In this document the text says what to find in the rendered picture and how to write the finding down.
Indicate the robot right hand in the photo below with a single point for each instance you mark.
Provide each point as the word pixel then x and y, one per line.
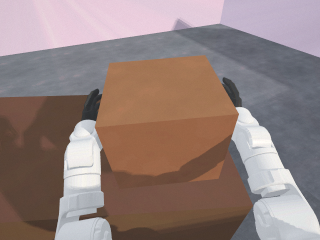
pixel 232 92

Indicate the pedestal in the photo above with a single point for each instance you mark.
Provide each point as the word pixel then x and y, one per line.
pixel 34 135

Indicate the robot left hand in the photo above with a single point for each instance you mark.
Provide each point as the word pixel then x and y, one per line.
pixel 91 106

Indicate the robot left forearm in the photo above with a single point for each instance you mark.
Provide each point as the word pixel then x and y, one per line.
pixel 82 193

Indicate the robot left upper arm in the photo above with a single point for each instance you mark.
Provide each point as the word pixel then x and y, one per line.
pixel 88 229

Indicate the robot right upper arm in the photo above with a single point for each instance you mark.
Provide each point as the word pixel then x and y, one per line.
pixel 285 217

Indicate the carton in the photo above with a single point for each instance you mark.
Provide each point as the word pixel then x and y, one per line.
pixel 164 121

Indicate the robot right forearm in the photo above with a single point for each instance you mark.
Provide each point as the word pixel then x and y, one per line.
pixel 267 175

